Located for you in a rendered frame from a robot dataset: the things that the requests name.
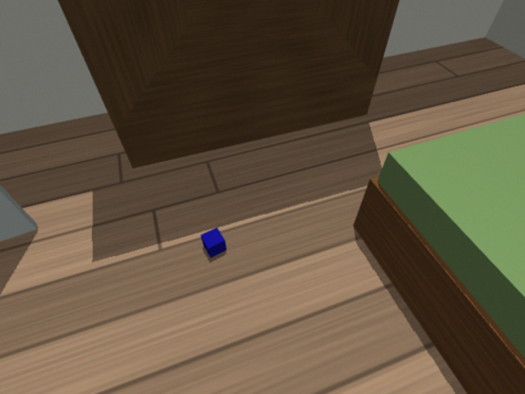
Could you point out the bed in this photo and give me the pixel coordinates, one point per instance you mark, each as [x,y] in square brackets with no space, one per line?
[446,222]

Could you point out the cube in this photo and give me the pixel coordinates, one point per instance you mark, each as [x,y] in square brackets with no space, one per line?
[213,242]

